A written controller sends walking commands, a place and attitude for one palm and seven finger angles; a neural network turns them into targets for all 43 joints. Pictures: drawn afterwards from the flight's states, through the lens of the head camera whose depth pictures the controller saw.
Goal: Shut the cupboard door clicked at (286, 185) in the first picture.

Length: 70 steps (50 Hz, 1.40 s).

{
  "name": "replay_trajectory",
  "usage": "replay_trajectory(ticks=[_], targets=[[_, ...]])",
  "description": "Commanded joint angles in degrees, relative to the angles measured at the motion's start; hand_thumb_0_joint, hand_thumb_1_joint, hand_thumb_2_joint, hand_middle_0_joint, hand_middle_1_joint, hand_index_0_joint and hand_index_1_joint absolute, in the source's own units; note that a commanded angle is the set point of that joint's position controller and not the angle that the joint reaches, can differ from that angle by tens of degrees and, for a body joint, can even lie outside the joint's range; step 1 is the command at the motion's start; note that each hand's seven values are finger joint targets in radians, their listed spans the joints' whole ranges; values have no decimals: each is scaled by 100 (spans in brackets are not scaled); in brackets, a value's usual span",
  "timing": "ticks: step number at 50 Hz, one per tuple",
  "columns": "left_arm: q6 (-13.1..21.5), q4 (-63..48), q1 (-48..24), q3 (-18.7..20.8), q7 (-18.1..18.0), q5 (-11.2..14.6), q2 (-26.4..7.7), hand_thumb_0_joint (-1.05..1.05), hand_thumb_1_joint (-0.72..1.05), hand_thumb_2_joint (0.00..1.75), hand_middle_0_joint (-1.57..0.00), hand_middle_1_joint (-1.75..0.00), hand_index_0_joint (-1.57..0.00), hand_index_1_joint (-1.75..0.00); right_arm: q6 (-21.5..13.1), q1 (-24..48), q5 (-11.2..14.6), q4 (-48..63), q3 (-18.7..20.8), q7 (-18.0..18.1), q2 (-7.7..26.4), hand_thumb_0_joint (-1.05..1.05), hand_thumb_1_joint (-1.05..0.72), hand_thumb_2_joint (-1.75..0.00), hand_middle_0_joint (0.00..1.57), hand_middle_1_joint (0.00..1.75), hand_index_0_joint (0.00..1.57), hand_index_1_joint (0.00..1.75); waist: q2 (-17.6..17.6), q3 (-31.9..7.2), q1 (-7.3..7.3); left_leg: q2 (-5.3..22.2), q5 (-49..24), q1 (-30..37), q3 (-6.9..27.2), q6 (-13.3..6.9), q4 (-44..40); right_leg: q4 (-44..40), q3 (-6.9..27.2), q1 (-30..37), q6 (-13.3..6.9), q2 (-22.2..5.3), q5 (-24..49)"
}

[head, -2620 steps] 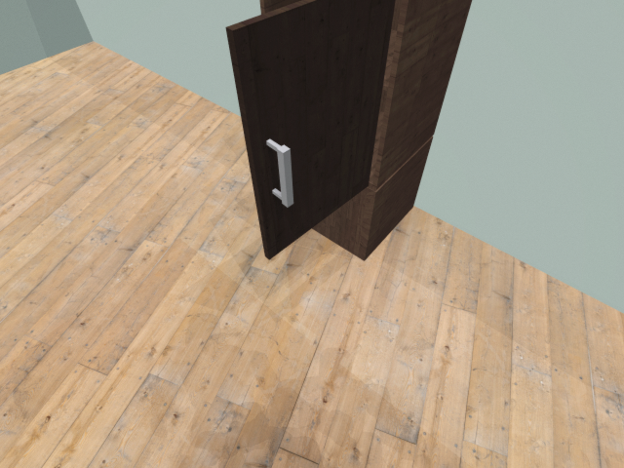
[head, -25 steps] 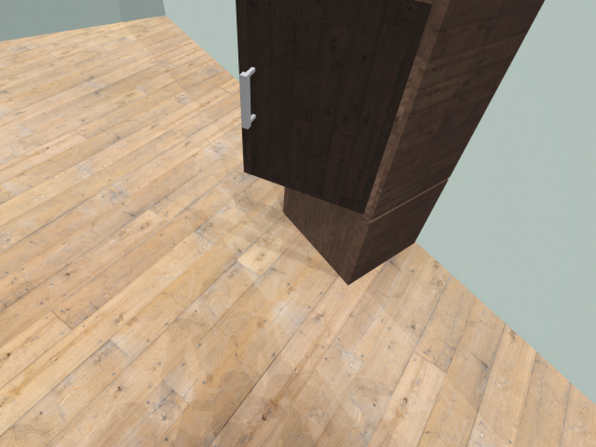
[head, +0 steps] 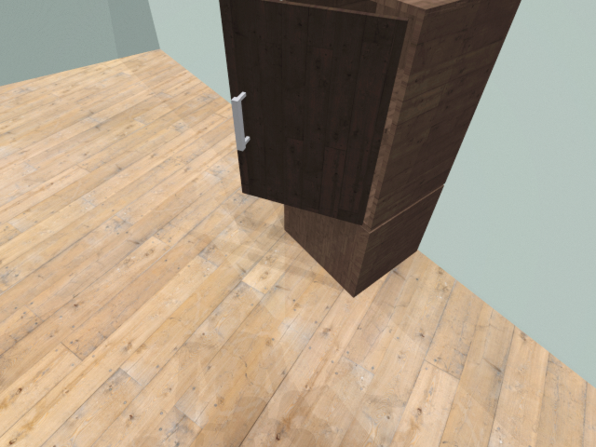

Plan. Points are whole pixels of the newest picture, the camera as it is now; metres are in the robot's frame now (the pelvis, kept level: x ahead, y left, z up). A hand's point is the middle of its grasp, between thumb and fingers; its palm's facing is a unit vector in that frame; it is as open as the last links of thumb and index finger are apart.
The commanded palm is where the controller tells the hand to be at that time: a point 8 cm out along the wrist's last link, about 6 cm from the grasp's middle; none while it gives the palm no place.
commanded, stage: let the arm hang, fingers relaxed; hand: left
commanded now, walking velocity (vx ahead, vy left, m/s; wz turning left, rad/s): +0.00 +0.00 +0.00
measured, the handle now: (241, 121) +0.92 +0.20 -0.05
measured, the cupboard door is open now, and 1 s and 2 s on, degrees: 31 31 31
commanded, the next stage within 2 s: look to check the result in 0.18 s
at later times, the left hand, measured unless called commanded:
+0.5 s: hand out of the picture -0.01 +0.16 -0.18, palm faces +0.02 -0.98 -0.20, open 7.3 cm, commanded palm none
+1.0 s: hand out of the picture +0.03 +0.17 -0.18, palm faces +0.05 -0.98 -0.20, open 7.3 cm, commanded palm none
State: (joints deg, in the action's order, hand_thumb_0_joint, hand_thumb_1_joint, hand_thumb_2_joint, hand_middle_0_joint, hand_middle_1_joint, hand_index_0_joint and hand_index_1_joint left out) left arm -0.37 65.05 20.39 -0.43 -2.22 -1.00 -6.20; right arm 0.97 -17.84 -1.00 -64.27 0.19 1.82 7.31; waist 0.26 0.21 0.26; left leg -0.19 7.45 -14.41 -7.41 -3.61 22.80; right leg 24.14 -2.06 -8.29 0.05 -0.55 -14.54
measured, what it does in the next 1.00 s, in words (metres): stands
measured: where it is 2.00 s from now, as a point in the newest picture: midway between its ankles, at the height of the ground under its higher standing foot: outside the picture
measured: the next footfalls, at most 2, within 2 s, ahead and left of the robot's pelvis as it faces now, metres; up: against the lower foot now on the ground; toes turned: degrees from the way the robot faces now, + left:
right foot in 1.78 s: +0.13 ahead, -0.13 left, +0.00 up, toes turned +30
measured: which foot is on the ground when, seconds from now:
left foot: down 0.00-1.00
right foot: down 0.00-1.00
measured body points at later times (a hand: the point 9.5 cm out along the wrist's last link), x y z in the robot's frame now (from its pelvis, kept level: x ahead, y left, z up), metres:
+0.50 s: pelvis +0.02 -0.01 +0.00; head +0.03 -0.01 +0.45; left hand -0.01 +0.22 -0.16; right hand +0.00 -0.22 -0.16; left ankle +0.06 +0.08 -0.74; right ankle -0.02 -0.12 -0.74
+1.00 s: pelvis +0.03 -0.01 +0.00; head +0.05 +0.00 +0.45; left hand +0.03 +0.22 -0.16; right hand +0.04 -0.24 -0.16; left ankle +0.06 +0.08 -0.74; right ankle -0.02 -0.12 -0.74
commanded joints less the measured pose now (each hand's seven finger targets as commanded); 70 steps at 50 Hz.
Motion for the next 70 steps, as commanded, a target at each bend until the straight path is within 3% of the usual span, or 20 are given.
replay_trajectory(ticks=[1,4,7,20,24,40,45,50,53,55,57,59,60,61,62,63,64,65,67,70], targets=[[58,-7,586,135,-29,-13,-553,0,90,90,-20,-30,-20,-30,-64,-353,16,119,140,27,551,0,-90,-90,20,30,20,30,143,691,19,707,1247,133,1006,115,-816,-597,469,-795,-231,-372,-205],[62,0,547,142,-28,-15,-511,0,90,90,-20,-30,-20,-30,-64,-385,12,111,143,34,542,0,-90,-90,20,30,20,30,95,746,24,698,1315,74,1021,122,-851,-606,471,-789,-232,-355,-239],[84,-9,508,148,-29,-5,-515,0,90,90,-20,-30,-20,-30,-97,-420,13,99,140,41,535,0,-90,-90,20,30,20,30,44,519,36,688,983,257,980,114,-751,-602,484,-668,-245,-391,-44],[134,4,391,148,-38,15,-671,0,90,90,-20,-30,-20,-30,-125,-315,44,58,139,43,656,0,-90,-90,20,30,20,30,-89,482,35,693,174,608,819,109,-494,-721,541,-577,-267,-466,313],[123,9,311,145,-35,17,-687,0,90,90,-20,-30,-20,-30,-113,-261,32,41,135,40,666,0,-90,-90,20,30,20,30,-112,598,56,696,301,578,822,127,-550,-756,556,-588,-255,-461,237],[145,-35,99,176,-15,8,-926,0,90,90,-20,-30,-20,-30,-153,26,47,73,142,39,919,0,-90,-90,20,30,20,30,-67,472,37,731,-197,801,824,113,-516,-814,563,-374,-247,-491,577],[81,-76,164,200,-47,22,-796,0,90,90,-20,-30,-20,-30,-99,-7,41,106,105,16,708,0,-90,-90,20,30,20,30,-85,434,13,658,-615,591,856,137,-230,-527,384,-226,-192,-589,798],[-6,-365,42,407,-56,8,-1081,0,90,90,-20,-30,-20,-30,11,178,26,382,222,-27,875,0,-90,-90,20,30,20,30,-70,407,-34,557,-533,-58,958,136,305,-140,235,-143,-312,-829,728],[-39,-574,-54,528,-62,-17,-1257,0,90,90,-20,-30,-20,-30,74,266,6,588,292,-72,789,0,-90,-90,20,30,20,30,-648,345,-59,235,-128,-593,668,258,1220,-219,470,42,-654,-1402,935],[-28,-730,-166,573,-77,-46,-1305,0,90,90,-20,-30,-20,-30,124,406,-17,788,343,-97,758,0,-90,-90,20,30,20,30,-999,339,-85,150,1367,-992,505,374,2340,-262,567,157,-1054,-1921,1920],[-23,-907,-432,632,-99,-99,-1403,0,90,90,-20,-30,-20,-30,151,536,1,940,390,-128,751,0,-90,-90,20,30,20,30,-943,454,-40,324,2132,-1230,578,406,2738,-112,388,158,-1189,-2214,2607],[-18,-1040,-657,678,-82,-96,-1511,0,90,90,-20,-30,-20,-30,131,370,18,1006,390,-172,782,0,-90,-90,20,30,20,30,-734,388,127,408,1646,-844,523,414,1714,594,-99,148,-868,-2031,2957],[-28,-1112,-694,673,-55,-55,-1483,0,90,90,-20,-30,-20,-30,90,-11,2,956,418,-184,926,0,-90,-90,20,30,20,30,-146,163,296,406,166,-58,657,317,979,1486,-474,-257,-483,-1688,2670],[-68,-1239,-551,656,-32,24,-1271,0,90,90,-20,-30,-20,-30,21,-466,-61,910,474,-165,1307,0,-90,-90,20,30,20,30,1348,-73,416,1244,-2281,573,2309,-189,134,2851,-866,-1186,82,-830,798],[-110,-1446,-756,564,-38,55,-1072,0,90,90,-20,-30,-20,-30,50,-699,-63,816,563,-87,1716,0,-90,-90,20,30,20,30,2120,-151,463,2166,-3596,945,3662,-828,-321,3923,-371,-2102,279,-214,-2414],[-173,-1427,-794,593,-51,-4,-1188,0,90,90,-20,-30,-20,-30,97,-604,-70,774,570,-79,1734,0,-90,-90,20,30,20,30,1290,-259,420,2176,-1381,594,3265,-853,-548,4277,233,-1881,104,-366,-2221],[-214,-1438,-1023,623,-31,-29,-1157,0,90,90,-20,-30,-20,-30,87,-310,-72,933,580,-65,1666,0,-90,-90,20,30,20,30,1179,14,365,1902,116,155,3343,-590,-841,4359,314,-2153,93,-480,-1731],[-195,-1461,-1117,634,15,-60,-1243,0,90,90,-20,-30,-20,-30,63,-50,-87,1086,536,-50,1572,0,-90,-90,20,30,20,30,683,125,260,1722,755,-42,3335,-470,-867,4399,387,-2246,130,-486,-1269],[-164,-1431,-1037,663,74,-75,-1204,0,90,90,-20,-30,-20,-30,20,231,-88,1183,506,-19,1533,0,-90,-90,20,30,20,30,374,203,115,1431,856,-87,2959,-258,-945,4344,455,-2355,230,-475,-611],[-132,-1423,-889,656,99,-74,-1230,0,90,90,-20,-30,-20,-30,-38,230,-41,1227,512,-4,1555,0,-90,-90,20,30,20,30,243,-247,62,1224,133,460,2692,-293,-792,4122,453,-2404,336,-404,-310]])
